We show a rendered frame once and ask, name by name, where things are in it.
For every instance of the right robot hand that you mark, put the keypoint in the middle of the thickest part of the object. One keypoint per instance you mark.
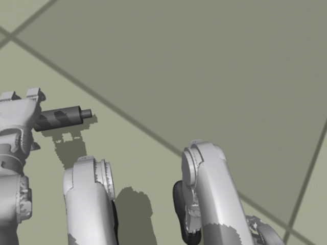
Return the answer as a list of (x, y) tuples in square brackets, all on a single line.
[(266, 234)]

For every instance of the bottle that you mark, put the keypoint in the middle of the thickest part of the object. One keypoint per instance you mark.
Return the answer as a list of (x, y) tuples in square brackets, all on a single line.
[(59, 118)]

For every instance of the left robot arm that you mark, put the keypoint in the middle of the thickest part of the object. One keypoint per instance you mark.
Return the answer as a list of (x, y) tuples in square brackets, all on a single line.
[(15, 194)]

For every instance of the left robot hand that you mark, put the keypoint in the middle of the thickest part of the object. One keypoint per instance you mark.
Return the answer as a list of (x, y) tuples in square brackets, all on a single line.
[(23, 112)]

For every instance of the right robot foot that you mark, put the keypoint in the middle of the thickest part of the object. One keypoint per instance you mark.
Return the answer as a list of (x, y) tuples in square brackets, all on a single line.
[(179, 204)]

